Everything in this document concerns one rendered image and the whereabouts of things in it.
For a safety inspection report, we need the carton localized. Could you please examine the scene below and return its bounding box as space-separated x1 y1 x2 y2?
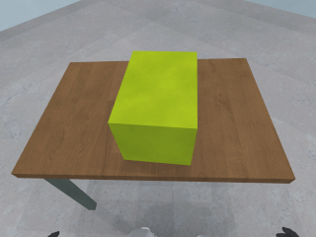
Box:
108 50 198 166

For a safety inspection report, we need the table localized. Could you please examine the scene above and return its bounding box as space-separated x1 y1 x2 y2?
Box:
11 57 295 210

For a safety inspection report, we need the right robot hand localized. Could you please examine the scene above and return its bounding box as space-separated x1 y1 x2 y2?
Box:
276 227 299 237

